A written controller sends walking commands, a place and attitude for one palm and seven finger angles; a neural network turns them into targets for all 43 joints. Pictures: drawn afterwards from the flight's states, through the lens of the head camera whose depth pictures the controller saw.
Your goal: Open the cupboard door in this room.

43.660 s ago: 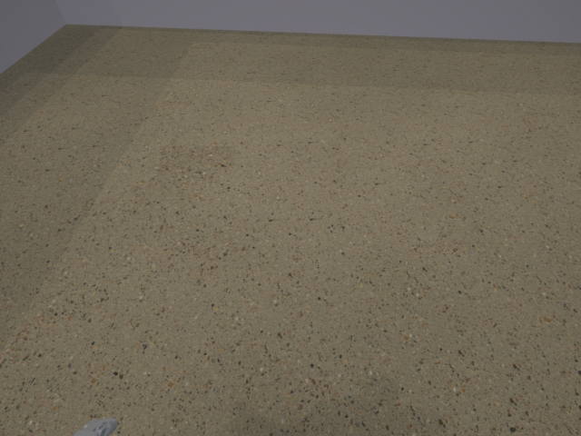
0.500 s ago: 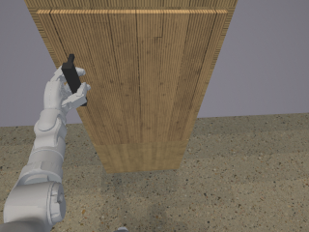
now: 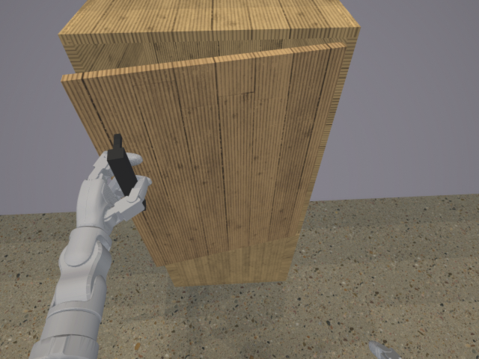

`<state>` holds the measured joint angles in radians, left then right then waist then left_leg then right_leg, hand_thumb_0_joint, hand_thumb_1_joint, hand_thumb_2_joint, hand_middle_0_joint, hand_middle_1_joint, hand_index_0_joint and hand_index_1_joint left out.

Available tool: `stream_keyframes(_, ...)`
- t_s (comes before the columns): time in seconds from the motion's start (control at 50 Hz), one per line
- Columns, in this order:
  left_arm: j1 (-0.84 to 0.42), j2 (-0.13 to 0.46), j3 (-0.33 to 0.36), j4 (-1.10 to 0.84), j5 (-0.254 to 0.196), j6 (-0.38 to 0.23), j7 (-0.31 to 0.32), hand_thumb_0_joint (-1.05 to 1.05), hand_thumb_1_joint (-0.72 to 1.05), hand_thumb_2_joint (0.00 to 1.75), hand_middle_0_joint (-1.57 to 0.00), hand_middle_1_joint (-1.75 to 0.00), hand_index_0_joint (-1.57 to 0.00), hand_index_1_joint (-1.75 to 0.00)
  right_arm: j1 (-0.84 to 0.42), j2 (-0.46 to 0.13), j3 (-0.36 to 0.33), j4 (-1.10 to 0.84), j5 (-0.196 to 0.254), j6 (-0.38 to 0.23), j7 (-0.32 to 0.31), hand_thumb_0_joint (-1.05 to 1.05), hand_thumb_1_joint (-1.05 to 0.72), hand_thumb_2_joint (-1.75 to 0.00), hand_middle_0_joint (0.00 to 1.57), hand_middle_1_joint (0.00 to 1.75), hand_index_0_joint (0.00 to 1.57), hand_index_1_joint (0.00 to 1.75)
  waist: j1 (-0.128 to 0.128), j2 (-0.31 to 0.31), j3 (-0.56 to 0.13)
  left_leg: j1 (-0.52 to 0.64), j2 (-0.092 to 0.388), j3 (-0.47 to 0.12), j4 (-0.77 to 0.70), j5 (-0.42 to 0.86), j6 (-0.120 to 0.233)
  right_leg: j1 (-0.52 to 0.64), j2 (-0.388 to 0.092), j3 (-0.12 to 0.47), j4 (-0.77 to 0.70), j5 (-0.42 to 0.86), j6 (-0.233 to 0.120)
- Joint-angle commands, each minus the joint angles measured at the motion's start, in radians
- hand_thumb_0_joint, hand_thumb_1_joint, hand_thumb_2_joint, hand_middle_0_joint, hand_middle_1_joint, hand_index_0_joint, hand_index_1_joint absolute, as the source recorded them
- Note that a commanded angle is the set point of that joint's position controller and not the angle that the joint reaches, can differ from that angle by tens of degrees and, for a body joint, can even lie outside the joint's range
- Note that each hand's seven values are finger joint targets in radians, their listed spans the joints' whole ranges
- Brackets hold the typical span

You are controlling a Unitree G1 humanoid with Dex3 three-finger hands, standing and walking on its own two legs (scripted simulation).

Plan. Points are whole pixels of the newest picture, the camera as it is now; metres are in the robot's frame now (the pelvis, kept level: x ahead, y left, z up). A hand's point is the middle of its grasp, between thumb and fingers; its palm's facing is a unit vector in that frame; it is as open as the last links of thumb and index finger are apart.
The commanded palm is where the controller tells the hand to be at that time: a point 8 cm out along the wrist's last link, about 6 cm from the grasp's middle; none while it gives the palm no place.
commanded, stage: pull the door open along its arc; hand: left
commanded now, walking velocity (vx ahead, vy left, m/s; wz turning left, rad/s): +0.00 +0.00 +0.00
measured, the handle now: (128, 174) +0.41 +0.21 +0.10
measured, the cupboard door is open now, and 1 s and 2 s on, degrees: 11 38 39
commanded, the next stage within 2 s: open thumb and fingers to let go in 0.60 s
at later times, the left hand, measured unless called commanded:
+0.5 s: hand (184, 265) +0.23 +0.08 +0.10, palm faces +0.44 -0.90 +0.00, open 6.2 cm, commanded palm +0.15 +0.10 +0.10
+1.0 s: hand (189, 282) +0.21 +0.07 +0.10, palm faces +0.47 -0.88 +0.03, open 8.1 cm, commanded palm +0.16 +0.10 +0.10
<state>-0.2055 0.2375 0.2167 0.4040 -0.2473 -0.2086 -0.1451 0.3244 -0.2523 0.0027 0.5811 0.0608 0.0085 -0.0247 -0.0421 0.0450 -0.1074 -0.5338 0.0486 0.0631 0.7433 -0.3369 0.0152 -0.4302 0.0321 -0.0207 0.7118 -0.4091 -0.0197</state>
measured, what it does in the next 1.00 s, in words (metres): stands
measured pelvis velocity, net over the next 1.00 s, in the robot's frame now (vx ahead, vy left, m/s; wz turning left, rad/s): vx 0.00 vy -0.05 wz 0.08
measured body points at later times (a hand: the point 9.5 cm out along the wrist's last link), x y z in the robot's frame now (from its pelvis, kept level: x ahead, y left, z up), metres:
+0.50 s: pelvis +0.00 -0.03 +0.00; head -0.02 -0.05 +0.45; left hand +0.21 +0.13 +0.11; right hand +0.22 -0.21 -0.07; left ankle +0.02 +0.11 -0.71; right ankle -0.03 -0.11 -0.71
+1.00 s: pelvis +0.00 -0.05 +0.00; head -0.02 -0.08 +0.45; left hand +0.18 +0.12 +0.10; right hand +0.20 -0.25 -0.08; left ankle +0.02 +0.11 -0.71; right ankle -0.03 -0.11 -0.71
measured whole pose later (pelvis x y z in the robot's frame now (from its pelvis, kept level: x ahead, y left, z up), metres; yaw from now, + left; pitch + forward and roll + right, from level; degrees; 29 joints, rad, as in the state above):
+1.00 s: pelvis +0.00 -0.05 +0.00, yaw +5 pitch +0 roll +1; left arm 0.45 -0.06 -0.22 -0.31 0.00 -0.04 0.46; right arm 0.20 -0.21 0.02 0.53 -0.03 0.05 -0.01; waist 0.01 0.06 -0.07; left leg -0.40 0.03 -0.03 0.73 -0.33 -0.02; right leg -0.28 0.03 -0.11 0.73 -0.46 -0.08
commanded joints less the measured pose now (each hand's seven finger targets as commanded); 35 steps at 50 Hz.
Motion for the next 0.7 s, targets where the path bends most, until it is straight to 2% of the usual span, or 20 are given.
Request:
stream_keyframes(0.0,-0.067,0.036,0.048,-0.395,-0.003,0.008,0.22,0.0,0.9,0.9,-0.4,-1.35,-0.4,-1.35,-0.134,-0.09,-0.036,-0.162,-0.016,-0.081,0.013,0.0,-0.9,-0.9,0.2,0.3,0.2,0.3,0.084,-0.03,-0.2,0.233,-0.041,-0.046,-0.094,0.295,0.008,0.054,0.015,-0.046,-0.086,0.388,0.009)
stream_keyframes(0.02,-0.01,0.018,0.036,-0.431,0.022,0.022,0.284,0.0,0.9,0.9,-0.4,-1.35,-0.4,-1.35,-0.147,-0.089,-0.034,-0.163,-0.026,-0.081,0.016,0.0,-0.9,-0.9,0.2,0.3,0.2,0.3,0.087,-0.076,-0.183,0.223,-0.038,-0.053,-0.096,0.3,0.01,0.066,0.014,-0.05,-0.089,0.378,0.009)
stream_keyframes(0.04,0.047,-0.034,-0.014,-0.485,0.049,0.04,0.334,0.0,0.9,0.9,-0.4,-1.35,-0.4,-1.35,-0.166,-0.083,-0.033,-0.17,-0.031,-0.076,0.023,0.0,-0.9,-0.9,0.2,0.3,0.2,0.3,0.087,-0.053,-0.18,0.237,-0.037,-0.046,-0.099,0.301,0.008,0.065,0.007,-0.045,-0.089,0.38,0.01)
stream_keyframes(0.06,0.045,-0.067,-0.071,-0.557,0.084,0.052,0.369,0.0,0.9,0.9,-0.4,-1.35,-0.4,-1.35,-0.169,-0.082,-0.031,-0.175,-0.039,-0.071,0.029,0.0,-0.9,-0.9,0.2,0.3,0.2,0.3,0.068,-0.041,-0.192,0.256,-0.036,-0.05,-0.096,0.317,0.007,0.065,0.004,-0.047,-0.082,0.394,0.009)
stream_keyframes(0.08,0.094,-0.087,-0.096,-0.607,0.111,0.069,0.403,0.0,0.9,0.9,-0.4,-1.35,-0.4,-1.35,-0.173,-0.077,-0.032,-0.179,-0.046,-0.063,0.032,0.0,-0.9,-0.9,0.2,0.3,0.2,0.3,0.073,-0.034,-0.207,0.272,-0.033,-0.051,-0.095,0.332,0.005,0.076,0.002,-0.046,-0.077,0.403,0.006)
stream_keyframes(0.1,0.125,-0.121,-0.145,-0.666,0.136,0.085,0.426,0.0,0.9,0.9,-0.4,-1.35,-0.4,-1.35,-0.179,-0.073,-0.031,-0.19,-0.052,-0.053,0.035,0.0,-0.9,-0.9,0.2,0.3,0.2,0.3,0.064,-0.023,-0.208,0.285,-0.033,-0.049,-0.093,0.337,0.005,0.08,-0.002,-0.046,-0.079,0.411,0.006)
stream_keyframes(0.12,0.168,-0.125,-0.147,-0.688,0.156,0.106,0.465,0.0,0.9,0.9,-0.4,-1.35,-0.4,-1.35,-0.189,-0.073,-0.031,-0.197,-0.062,-0.042,0.03,0.0,-0.9,-0.9,0.2,0.3,0.2,0.3,0.062,-0.063,-0.199,0.275,-0.034,-0.051,-0.087,0.323,0.01,0.097,-0.004,-0.044,-0.09,0.408,0.008)
stream_keyframes(0.14,0.169,-0.179,-0.204,-0.729,0.169,0.127,0.5,0.0,0.9,0.9,-0.4,-1.35,-0.4,-1.35,-0.209,-0.063,-0.024,-0.203,-0.063,-0.031,0.031,0.0,-0.9,-0.9,0.2,0.3,0.2,0.3,0.054,-0.056,-0.164,0.27,-0.033,-0.054,-0.094,0.3,0.006,0.088,-0.009,-0.043,-0.098,0.391,0.007)
stream_keyframes(0.18,0.206,-0.247,-0.279,-0.785,0.208,0.16,0.56,0.0,0.9,0.9,-0.4,-1.35,-0.4,-1.35,-0.223,-0.054,-0.019,-0.21,-0.075,-0.014,0.029,0.0,-0.9,-0.9,0.2,0.3,0.2,0.3,0.044,-0.065,-0.151,0.279,-0.033,-0.06,-0.091,0.278,0.005,0.08,-0.012,-0.045,-0.102,0.369,0.006)
stream_keyframes(0.22,0.228,-0.276,-0.343,-0.798,0.259,0.183,0.607,0.0,0.9,0.9,-0.4,-1.35,-0.4,-1.35,-0.229,-0.052,-0.016,-0.209,-0.088,0.002,0.024,0.0,-0.9,-0.9,0.2,0.3,0.2,0.3,0.027,-0.089,-0.112,0.275,-0.033,-0.07,-0.082,0.257,0.008,0.069,-0.02,-0.037,-0.115,0.354,0.005)
stream_keyframes(0.28,0.276,-0.358,-0.433,-0.836,0.307,0.209,0.671,0.0,0.9,0.9,-0.4,-1.35,-0.4,-1.35,-0.261,-0.036,-0.013,-0.216,-0.096,0.022,0.029,0.0,-0.9,-0.9,0.2,0.3,0.2,0.3,0.035,-0.072,-0.11,0.278,-0.038,-0.074,-0.072,0.255,0.005,0.073,-0.029,-0.033,-0.116,0.353,-0.001)
stream_keyframes(0.32,0.331,-0.383,-0.486,-0.835,0.344,0.218,0.68,0.0,0.9,0.9,-0.4,-1.35,-0.4,-1.35,-0.269,-0.032,-0.013,-0.215,-0.099,0.033,0.034,0.0,-0.9,-0.9,0.2,0.3,0.2,0.3,0.03,-0.101,-0.088,0.272,-0.037,-0.082,-0.059,0.257,0.008,0.072,-0.032,-0.025,-0.124,0.358,-0.004)
stream_keyframes(0.36,0.361,-0.41,-0.53,-0.886,0.342,0.215,0.67,0.0,0.9,0.9,-0.4,-1.35,-0.4,-1.35,-0.286,-0.026,-0.011,-0.225,-0.096,0.038,0.035,0.0,-0.9,-0.9,0.2,0.3,0.2,0.3,0.034,-0.082,-0.104,0.281,-0.043,-0.078,-0.056,0.256,0.011,0.085,-0.039,-0.017,-0.126,0.379,-0.002)
stream_keyframes(0.4,0.463,-0.424,-0.553,-0.928,0.311,0.21,0.644,0.0,0.9,0.9,-0.4,-1.35,-0.4,-1.35,-0.3,-0.019,-0.007,-0.232,-0.087,0.04,0.04,0.0,-0.9,-0.9,0.2,0.3,0.2,0.3,0.044,-0.07,-0.096,0.285,-0.045,-0.078,-0.052,0.263,0.01,0.109,-0.043,-0.015,-0.132,0.42,-0.002)
stream_keyframes(0.5,0.677,-0.422,-0.572,-1.038,0.274,0.201,0.602,0.0,0.9,0.9,-0.4,-1.35,-0.4,-1.35,-0.316,-0.011,0.002,-0.253,-0.079,0.03,0.051,0.0,-0.9,-0.9,0.2,0.3,0.2,0.3,0.062,-0.093,-0.072,0.27,-0.051,-0.078,-0.042,0.251,0.013,0.135,-0.054,-0.009,-0.143,0.472,0.009)
stream_keyframes(0.56,0.782,-0.391,-0.539,-1.082,0.261,0.198,0.591,0.0,0.9,0.9,-0.4,-1.35,-0.4,-1.35,-0.326,-0.01,0.004,-0.26,-0.078,0.03,0.054,0.0,-0.9,-0.9,0.2,0.3,0.2,0.3,0.069,-0.109,-0.038,0.252,-0.055,-0.075,-0.037,0.224,0.01,0.124,-0.055,-0.002,-0.157,0.442,0.01)
stream_keyframes(0.58,0.754,-0.379,-0.523,-1.068,0.262,0.195,0.599,0.0,0.9,0.9,-0.4,-1.35,-0.4,-1.35,-0.332,-0.012,0.007,-0.261,-0.081,0.028,0.051,0.0,-0.9,-0.9,0.2,0.3,0.2,0.3,0.065,-0.105,-0.007,0.241,-0.059,-0.074,-0.03,0.2,0.011,0.096,-0.055,0.003,-0.166,0.4,0.011)
stream_keyframes(0.6,0.721,-0.376,-0.51,-1.056,0.267,0.191,0.609,0.0,0.9,0.9,-0.4,-1.35,-0.4,-1.35,-0.331,-0.014,0.008,-0.257,-0.087,0.024,0.047,0.0,-0.9,-0.9,0.2,0.3,0.2,0.3,0.061,-0.123,-0.003,0.237,-0.063,-0.078,-0.022,0.19,0.012,0.082,-0.058,0.014,-0.172,0.389,0.016)
stream_keyframes(0.66,0.609,-0.361,-0.476,-0.993,0.287,0.174,0.643,0.0,0.9,0.9,-0.4,-1.35,-0.4,-1.35,-0.34,-0.017,0.005,-0.244,-0.097,0.015,0.034,0.0,-0.9,-0.9,0.2,0.3,0.2,0.3,0.06,-0.114,0.019,0.214,-0.074,-0.084,-0.002,0.15,0.012,0.035,-0.062,0.035,-0.179,0.289,0.013)
stream_keyframes(0.68,0.51,-0.34,-0.448,-0.961,0.29,0.162,0.657,0.0,0.9,0.9,-0.4,-1.35,-0.4,-1.35,-0.339,-0.017,0.006,-0.232,-0.1,0.013,0.028,0.0,-0.9,-0.9,0.2,0.3,0.2,0.3,0.052,-0.129,0.025,0.202,-0.076,-0.09,-0.001,0.135,0.013,0.017,-0.066,0.045,-0.182,0.259,0.017)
